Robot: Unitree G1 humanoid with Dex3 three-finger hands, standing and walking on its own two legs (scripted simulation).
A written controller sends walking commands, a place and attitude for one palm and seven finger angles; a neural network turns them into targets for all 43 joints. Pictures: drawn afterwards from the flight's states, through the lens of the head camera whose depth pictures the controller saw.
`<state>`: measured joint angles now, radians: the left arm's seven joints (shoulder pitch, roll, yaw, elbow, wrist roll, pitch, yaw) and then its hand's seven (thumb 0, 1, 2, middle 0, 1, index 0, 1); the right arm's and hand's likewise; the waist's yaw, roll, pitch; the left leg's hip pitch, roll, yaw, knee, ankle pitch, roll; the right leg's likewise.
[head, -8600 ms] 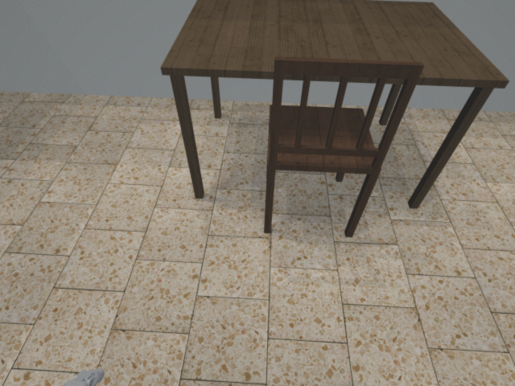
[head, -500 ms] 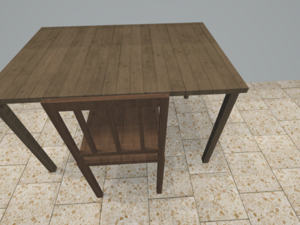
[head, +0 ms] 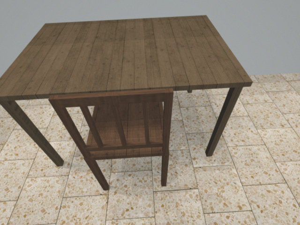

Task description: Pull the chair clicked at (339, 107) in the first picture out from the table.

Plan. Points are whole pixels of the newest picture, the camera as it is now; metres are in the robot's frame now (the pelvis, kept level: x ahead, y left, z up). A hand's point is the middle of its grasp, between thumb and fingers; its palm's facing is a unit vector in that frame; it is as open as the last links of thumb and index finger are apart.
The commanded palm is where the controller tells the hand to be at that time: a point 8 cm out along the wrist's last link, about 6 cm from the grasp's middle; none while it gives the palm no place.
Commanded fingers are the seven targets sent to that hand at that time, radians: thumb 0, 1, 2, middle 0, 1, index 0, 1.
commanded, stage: look again from close up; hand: left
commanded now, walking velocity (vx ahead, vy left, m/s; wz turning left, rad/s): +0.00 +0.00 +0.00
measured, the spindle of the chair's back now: (119, 126) +0.49 +0.16 -0.10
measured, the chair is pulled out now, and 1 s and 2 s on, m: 0.00 0.00 0.00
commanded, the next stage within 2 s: none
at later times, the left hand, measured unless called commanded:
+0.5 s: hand out of the picture +0.04 +0.15 -0.17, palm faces +0.01 -0.98 -0.20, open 7.3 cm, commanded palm none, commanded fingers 0.00 0.90 0.90 -0.20 -0.30 -0.20 -0.30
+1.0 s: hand out of the picture +0.05 +0.13 -0.17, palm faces +0.02 -0.98 -0.20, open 7.4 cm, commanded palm none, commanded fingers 0.00 0.90 0.90 -0.20 -0.30 -0.20 -0.30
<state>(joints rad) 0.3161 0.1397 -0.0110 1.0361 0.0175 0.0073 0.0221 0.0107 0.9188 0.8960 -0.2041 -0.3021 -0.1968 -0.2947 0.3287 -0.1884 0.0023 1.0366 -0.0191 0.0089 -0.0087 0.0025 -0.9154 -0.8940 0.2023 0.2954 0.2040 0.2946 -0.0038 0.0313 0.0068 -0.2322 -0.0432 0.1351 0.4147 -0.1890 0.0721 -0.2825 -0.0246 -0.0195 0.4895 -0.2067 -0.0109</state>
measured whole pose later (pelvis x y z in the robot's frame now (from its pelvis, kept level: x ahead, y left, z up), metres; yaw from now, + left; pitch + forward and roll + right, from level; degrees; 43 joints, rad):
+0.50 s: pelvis +0.04 -0.02 +0.00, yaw +0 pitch +0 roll +1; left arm 0.29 0.15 -0.02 1.11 0.01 -0.02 0.03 0.02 0.93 0.90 -0.20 -0.30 -0.20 -0.29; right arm 0.28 -0.16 0.02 1.13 -0.01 -0.02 -0.02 0.00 -0.92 -0.89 0.20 0.30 0.20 0.29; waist 0.00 0.01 0.02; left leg -0.16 -0.01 0.12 0.38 -0.23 0.03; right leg -0.20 0.01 -0.03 0.43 -0.24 -0.04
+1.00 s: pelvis +0.06 -0.04 +0.01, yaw +0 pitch +0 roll +1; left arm 0.31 0.14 -0.03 1.12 0.00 -0.03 0.04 0.01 0.92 0.90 -0.20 -0.30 -0.20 -0.29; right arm 0.28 -0.15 0.02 1.15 -0.01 -0.02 -0.03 0.00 -0.92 -0.89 0.20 0.30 0.20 0.29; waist 0.00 0.01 0.01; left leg -0.10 0.01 0.11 0.35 -0.25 0.01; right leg -0.14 0.04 -0.04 0.40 -0.26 -0.06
